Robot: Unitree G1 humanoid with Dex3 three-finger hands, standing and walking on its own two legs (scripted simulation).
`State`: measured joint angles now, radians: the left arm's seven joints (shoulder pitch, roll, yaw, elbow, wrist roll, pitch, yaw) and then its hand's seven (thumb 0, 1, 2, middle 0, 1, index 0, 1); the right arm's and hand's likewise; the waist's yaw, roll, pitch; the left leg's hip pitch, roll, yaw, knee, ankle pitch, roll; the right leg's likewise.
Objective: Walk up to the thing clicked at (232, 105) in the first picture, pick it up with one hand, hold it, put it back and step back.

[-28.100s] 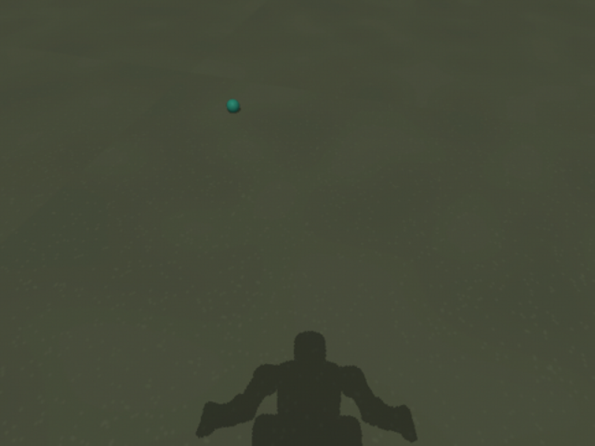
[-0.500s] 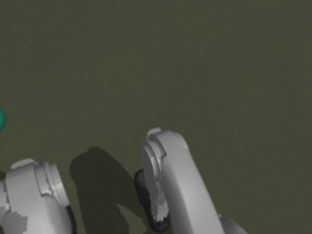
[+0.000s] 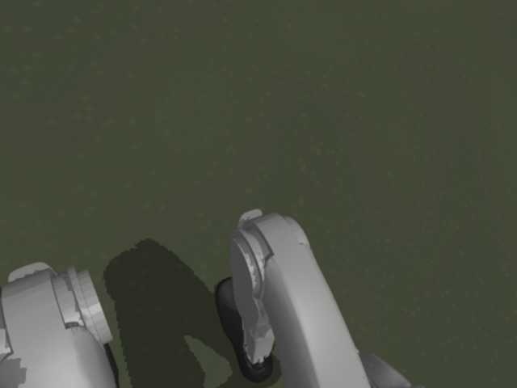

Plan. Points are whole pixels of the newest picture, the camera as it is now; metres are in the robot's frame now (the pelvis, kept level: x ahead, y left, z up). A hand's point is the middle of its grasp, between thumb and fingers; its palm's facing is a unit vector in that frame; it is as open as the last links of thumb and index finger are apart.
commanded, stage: rest palm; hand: left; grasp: from above
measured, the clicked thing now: out of the picture +0.42 +0.32 -0.26
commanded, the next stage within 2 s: close in 0.08 s
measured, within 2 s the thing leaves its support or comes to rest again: leaves its support in 1.98 s
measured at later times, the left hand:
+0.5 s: hand out of the picture +0.41 +0.32 -0.24, palm faces -0.43 -0.14 -0.89, open 12.7 cm
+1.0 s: hand out of the picture +0.40 +0.32 -0.24, palm faces -0.45 -0.13 -0.88, open 10.8 cm
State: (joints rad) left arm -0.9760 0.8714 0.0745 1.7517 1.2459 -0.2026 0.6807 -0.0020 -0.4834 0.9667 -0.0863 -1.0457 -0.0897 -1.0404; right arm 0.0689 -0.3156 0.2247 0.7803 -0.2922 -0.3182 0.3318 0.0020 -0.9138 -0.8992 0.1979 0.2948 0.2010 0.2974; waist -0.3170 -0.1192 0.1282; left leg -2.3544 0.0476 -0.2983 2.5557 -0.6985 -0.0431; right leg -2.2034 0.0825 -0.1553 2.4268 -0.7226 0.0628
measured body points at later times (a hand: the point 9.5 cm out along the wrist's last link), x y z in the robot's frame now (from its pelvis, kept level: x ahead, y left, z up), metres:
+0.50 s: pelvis +0.00 +0.00 +0.00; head +0.25 +0.13 +0.35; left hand +0.42 +0.33 -0.19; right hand +0.07 -0.25 -0.06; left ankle +0.06 +0.14 -0.26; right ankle +0.10 -0.12 -0.26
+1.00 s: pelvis -0.01 +0.00 +0.01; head +0.25 +0.13 +0.35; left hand +0.42 +0.33 -0.19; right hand +0.07 -0.24 -0.06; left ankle +0.06 +0.14 -0.26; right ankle +0.10 -0.12 -0.26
